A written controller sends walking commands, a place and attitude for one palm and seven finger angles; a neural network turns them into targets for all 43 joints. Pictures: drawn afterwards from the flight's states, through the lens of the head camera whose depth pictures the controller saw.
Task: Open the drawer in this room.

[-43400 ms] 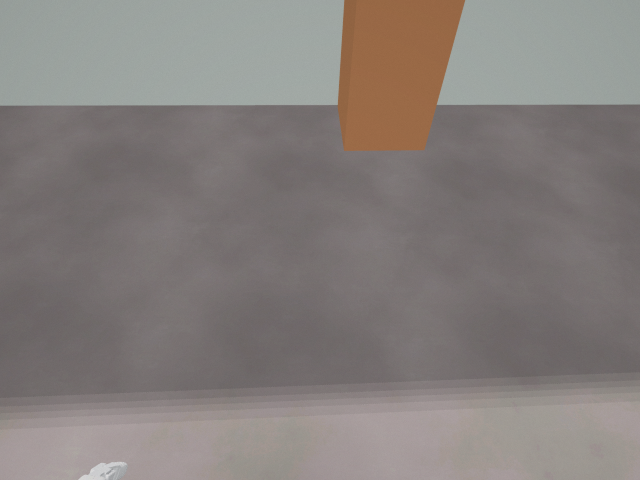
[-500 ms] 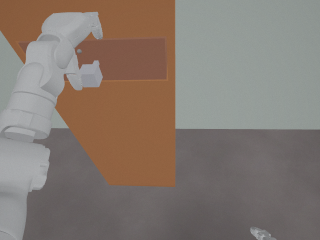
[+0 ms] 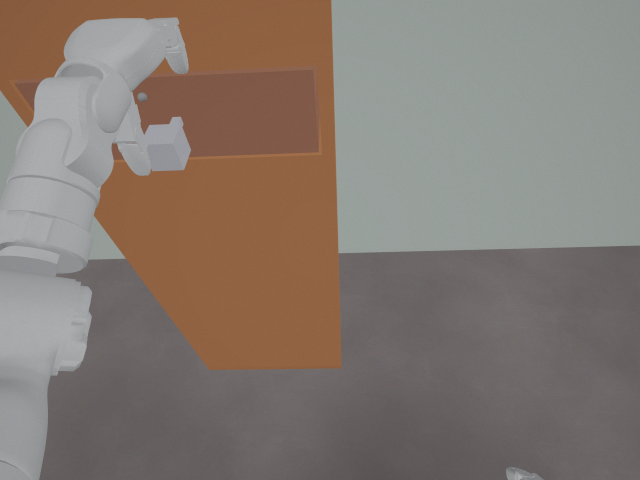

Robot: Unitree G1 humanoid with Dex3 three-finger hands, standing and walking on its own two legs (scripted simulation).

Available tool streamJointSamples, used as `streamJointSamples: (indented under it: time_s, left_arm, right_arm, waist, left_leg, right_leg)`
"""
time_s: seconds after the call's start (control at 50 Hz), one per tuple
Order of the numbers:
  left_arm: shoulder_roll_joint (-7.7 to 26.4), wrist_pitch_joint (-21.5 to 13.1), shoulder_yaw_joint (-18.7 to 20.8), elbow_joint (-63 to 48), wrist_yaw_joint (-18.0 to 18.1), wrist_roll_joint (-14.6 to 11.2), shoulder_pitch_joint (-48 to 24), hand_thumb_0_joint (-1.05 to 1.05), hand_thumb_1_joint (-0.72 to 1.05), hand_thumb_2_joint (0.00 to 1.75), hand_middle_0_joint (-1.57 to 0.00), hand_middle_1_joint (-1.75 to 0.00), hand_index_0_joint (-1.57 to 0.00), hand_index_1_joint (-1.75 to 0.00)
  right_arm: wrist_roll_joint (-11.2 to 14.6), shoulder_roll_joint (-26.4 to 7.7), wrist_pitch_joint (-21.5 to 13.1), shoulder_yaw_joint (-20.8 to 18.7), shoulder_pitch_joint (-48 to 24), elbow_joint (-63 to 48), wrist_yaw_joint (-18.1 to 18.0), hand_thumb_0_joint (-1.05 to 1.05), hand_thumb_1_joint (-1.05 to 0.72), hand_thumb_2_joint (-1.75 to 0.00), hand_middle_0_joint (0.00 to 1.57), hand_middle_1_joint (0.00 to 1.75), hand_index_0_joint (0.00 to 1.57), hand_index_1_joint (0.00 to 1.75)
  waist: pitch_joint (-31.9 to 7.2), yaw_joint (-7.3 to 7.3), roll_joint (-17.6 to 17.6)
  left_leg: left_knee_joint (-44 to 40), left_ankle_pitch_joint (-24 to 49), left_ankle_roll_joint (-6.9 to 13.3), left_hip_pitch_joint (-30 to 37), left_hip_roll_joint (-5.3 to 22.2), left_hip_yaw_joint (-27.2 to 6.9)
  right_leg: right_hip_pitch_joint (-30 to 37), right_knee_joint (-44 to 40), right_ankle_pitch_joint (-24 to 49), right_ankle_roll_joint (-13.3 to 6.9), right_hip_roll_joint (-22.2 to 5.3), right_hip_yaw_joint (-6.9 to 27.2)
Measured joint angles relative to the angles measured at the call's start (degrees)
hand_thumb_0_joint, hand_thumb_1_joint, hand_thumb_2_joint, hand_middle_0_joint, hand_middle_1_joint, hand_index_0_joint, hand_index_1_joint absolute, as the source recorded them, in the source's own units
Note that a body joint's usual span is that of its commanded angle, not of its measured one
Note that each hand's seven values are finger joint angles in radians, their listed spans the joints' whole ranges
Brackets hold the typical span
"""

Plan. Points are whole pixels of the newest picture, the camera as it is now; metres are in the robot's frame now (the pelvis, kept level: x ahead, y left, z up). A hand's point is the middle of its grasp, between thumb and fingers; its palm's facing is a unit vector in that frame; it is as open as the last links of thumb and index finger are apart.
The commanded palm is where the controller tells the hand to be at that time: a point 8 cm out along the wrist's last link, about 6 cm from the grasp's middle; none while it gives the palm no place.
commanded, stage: move the hooked fingers above the handle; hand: left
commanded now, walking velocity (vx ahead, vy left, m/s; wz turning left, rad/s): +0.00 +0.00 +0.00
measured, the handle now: (170, 138) +0.51 +0.20 +0.17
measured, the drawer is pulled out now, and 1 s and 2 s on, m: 0.00 0.00 0.00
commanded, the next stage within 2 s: lower the fingers behind the handle in 1.00 s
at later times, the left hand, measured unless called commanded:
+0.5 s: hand (143, 96) +0.48 +0.20 +0.25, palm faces +0.07 +0.00 -1.00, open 13.4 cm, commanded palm +0.46 +0.23 +0.28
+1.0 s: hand (125, 138) +0.47 +0.24 +0.20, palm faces -0.04 +0.02 -1.00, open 13.7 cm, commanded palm +0.45 +0.24 +0.28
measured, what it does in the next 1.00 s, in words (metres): stands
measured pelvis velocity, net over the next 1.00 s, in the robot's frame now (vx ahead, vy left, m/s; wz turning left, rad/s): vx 0.00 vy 0.00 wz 0.00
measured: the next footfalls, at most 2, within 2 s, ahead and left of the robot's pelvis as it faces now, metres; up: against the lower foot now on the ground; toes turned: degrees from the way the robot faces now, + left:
none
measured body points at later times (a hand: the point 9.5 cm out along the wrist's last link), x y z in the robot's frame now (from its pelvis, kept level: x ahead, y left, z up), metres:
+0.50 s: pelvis +0.00 +0.00 +0.00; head +0.03 -0.03 +0.45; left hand +0.47 +0.20 +0.30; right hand +0.11 -0.27 -0.13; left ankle -0.03 +0.11 -0.74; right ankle +0.04 -0.11 -0.74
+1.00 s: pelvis +0.00 +0.00 +0.00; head +0.05 -0.02 +0.45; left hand +0.47 +0.24 +0.25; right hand +0.11 -0.26 -0.13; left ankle -0.03 +0.11 -0.74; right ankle +0.04 -0.11 -0.74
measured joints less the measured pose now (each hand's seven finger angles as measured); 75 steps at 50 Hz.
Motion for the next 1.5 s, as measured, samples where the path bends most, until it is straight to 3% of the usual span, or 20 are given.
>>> streamJointSamples:
  time_s: [0.56, 0.86, 1.0, 1.12, 1.26, 1.5]
  left_arm:
    - [0.0, 0.6, -0.7, 1.3, 0.6, 0.4, -1.5, 0.0, -0.49, 0.3, -0.37, -1.29, -0.36, -1.29]
    - [1.5, 0.4, 1.4, -0.2, -0.1, 0.1, 2.1, 0.0, -0.49, 0.3, -0.34, -1.26, -0.34, -1.27]
    - [2.5, -1.0, 1.3, -2.6, -1.6, -0.3, 6.8, 0.0, -0.49, 0.3, -0.32, -1.22, -0.33, -1.23]
    - [0.1, -3.4, -0.8, -9.6, 0.5, -2.4, 8.4, 0.0, -0.49, 0.3, -0.32, -1.21, -0.33, -1.21]
    - [-3.0, 0.6, -1.5, -9.8, 2.0, -2.2, 7.7, 0.0, -0.49, 0.3, -0.4, -1.26, -0.36, -1.24]
    - [-5.7, 6.0, -3.1, -10.5, 2.2, -0.1, 7.6, 0.0, -0.49, 0.3, -0.36, -1.23, -0.33, -1.27]
  right_arm:
    - [0.3, -0.1, -0.7, 0.4, -0.3, -0.6, -0.7, 0.01, -0.91, -0.89, 0.2, 0.3, 0.2, 0.3]
    - [0.2, -0.1, -0.3, 0.4, -0.4, -1.4, -0.8, 0.01, -0.91, -0.89, 0.2, 0.3, 0.2, 0.3]
    - [-0.3, 0.2, -1.3, -0.9, 1.0, -1.7, -0.6, 0.01, -0.91, -0.89, 0.2, 0.3, 0.2, 0.3]
    - [-1.1, 0.5, -2.1, -2.0, 1.8, 0.2, 0.4, 0.01, -0.91, -0.89, 0.2, 0.3, 0.2, 0.3]
    - [-1.2, 0.9, -0.9, -1.3, -0.7, 1.2, 2.4, 0.01, -0.91, -0.89, 0.2, 0.3, 0.2, 0.3]
    - [-0.8, 2.1, 1.1, 0.2, -4.4, -1.1, 2.7, 0.01, -0.91, -0.89, 0.2, 0.3, 0.2, 0.3]
  waist:
    - [-0.3, -0.08, -0.4]
    - [0.1, -0.29, -0.2]
    - [1.0, 0.55, -0.1]
    - [1.0, 2.29, -0.1]
    - [-0.8, 3.08, 0.5]
    - [-1.4, 3.45, -0.1]
  left_leg:
    - [1.4, -0.4, -0.2, -1.6, 0.3, -0.2]
    - [1.9, -1.0, -0.1, -1.2, 0.5, 0.4]
    - [2.0, -1.2, 0.2, -1.3, 0.2, -0.2]
    - [1.8, -1.8, 0.5, -0.7, -0.3, -1.4]
    - [0.9, -2.1, 0.9, 0.0, -0.8, -1.1]
    - [1.3, -2.4, 1.0, 0.3, -1.0, -1.1]
  right_leg:
    - [-1.3, 0.8, -0.1, -0.2, 0.2, -0.2]
    - [-1.1, 1.3, -0.4, -0.1, 0.4, 0.4]
    - [-0.8, 1.0, -0.7, 0.1, 0.2, -0.1]
    - [0.5, 0.4, -1.5, 0.5, -0.4, -1.2]
    - [0.8, 0.1, -1.9, 1.1, -0.9, -0.9]
    - [0.8, 1.1, -2.6, 1.1, -1.1, -0.8]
